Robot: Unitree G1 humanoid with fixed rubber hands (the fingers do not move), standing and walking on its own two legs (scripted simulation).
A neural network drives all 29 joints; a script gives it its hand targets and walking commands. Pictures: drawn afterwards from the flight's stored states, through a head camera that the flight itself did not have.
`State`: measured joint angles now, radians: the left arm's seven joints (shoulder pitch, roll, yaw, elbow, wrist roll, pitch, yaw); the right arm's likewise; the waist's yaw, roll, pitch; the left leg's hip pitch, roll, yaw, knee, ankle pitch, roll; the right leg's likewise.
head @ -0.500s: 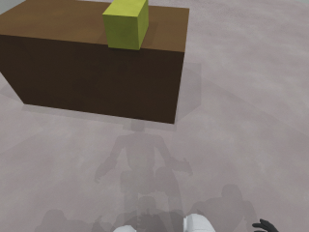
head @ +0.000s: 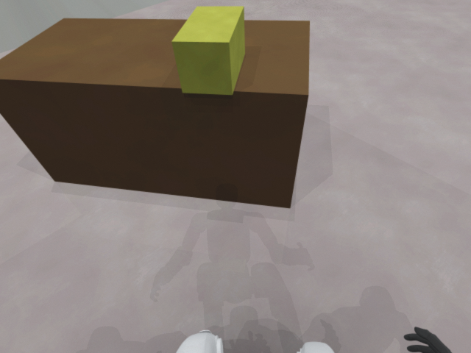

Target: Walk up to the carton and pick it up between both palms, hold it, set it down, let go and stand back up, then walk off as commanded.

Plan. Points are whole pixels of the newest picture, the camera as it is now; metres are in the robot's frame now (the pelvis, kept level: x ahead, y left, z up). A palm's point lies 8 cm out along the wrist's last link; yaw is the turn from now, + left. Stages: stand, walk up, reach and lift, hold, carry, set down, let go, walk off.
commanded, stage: walk up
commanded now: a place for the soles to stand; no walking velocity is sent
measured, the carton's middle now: (213, 48) +1.09 +0.08 +0.03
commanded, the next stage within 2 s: none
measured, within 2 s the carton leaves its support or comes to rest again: neither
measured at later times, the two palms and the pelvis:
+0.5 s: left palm (73, 348) +0.16 +0.31 -0.07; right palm (427, 318) +0.20 -0.32 -0.09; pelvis +0.12 -0.01 +0.01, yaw -2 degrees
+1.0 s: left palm (39, 282) +0.29 +0.43 -0.09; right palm (337, 263) +0.30 -0.18 -0.06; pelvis +0.23 +0.12 +0.02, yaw -2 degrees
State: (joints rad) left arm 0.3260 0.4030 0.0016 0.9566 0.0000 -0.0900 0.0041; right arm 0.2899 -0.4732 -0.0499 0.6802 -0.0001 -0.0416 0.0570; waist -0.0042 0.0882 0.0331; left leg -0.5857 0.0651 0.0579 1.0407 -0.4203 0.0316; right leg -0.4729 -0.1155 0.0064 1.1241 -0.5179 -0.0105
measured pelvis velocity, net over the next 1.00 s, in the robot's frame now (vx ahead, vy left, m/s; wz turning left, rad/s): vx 0.23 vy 0.12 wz -0.04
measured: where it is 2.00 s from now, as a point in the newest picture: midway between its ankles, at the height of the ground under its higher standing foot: (209, 305)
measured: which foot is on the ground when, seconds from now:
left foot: down 0.00-0.38, up 0.40-0.76, down 0.78-1.00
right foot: up 0.00-0.36, down 0.38-0.80, up 0.82-1.00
